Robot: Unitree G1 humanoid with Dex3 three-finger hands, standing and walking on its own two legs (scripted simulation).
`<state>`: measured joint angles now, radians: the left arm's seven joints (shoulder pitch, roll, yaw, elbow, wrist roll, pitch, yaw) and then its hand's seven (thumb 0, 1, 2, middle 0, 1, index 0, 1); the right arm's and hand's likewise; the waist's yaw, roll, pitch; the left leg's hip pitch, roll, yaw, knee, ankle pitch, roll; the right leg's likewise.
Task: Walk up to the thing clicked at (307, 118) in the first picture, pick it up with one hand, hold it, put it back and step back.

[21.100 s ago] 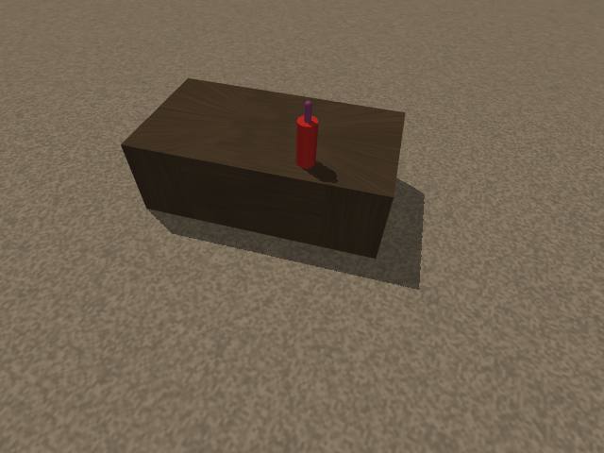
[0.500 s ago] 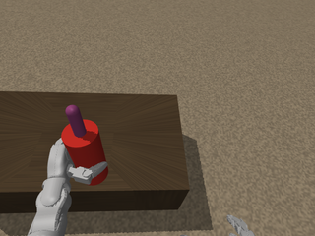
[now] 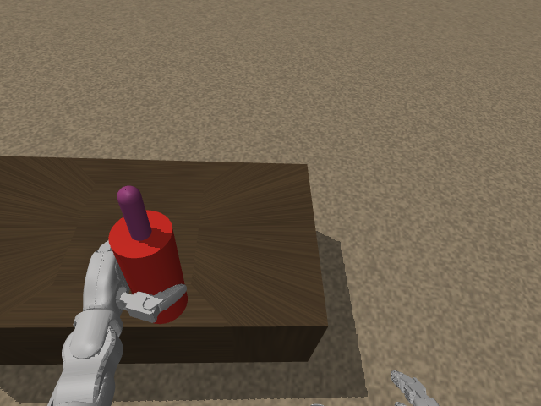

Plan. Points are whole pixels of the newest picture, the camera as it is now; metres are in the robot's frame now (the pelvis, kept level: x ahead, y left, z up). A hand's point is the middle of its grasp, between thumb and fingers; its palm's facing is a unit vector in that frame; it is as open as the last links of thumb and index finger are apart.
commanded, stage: hold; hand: left
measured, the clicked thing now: (149, 257) +0.32 +0.16 +0.06
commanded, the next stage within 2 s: crouch in 0.88 s
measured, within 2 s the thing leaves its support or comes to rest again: neither
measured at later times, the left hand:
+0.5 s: hand (155, 274) +0.31 +0.16 +0.03, palm faces +0.07 -1.00 -0.03, open 10.3 cm
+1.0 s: hand (156, 271) +0.31 +0.16 +0.03, palm faces +0.08 -1.00 -0.01, open 10.3 cm
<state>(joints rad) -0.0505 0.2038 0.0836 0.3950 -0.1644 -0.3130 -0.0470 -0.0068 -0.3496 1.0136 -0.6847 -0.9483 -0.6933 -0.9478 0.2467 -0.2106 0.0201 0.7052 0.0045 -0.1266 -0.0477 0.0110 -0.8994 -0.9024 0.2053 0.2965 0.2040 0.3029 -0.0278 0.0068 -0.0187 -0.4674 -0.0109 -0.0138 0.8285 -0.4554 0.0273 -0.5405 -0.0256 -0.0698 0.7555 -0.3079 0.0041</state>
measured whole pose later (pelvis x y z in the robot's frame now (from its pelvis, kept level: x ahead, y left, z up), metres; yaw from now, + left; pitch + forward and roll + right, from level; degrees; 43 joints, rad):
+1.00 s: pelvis +0.00 -0.01 +0.00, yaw +0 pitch +5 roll -1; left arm -0.05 0.19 0.10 0.40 -0.17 -0.30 -0.04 -0.01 -0.35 1.01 -0.68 -0.96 -0.68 -0.96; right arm 0.25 -0.21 0.02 0.71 0.01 -0.13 -0.06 0.01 -0.90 -0.90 0.21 0.30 0.20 0.30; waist -0.03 0.00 -0.03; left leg -0.46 -0.01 -0.02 0.82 -0.45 0.02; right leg -0.54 -0.02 -0.07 0.76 -0.31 -0.01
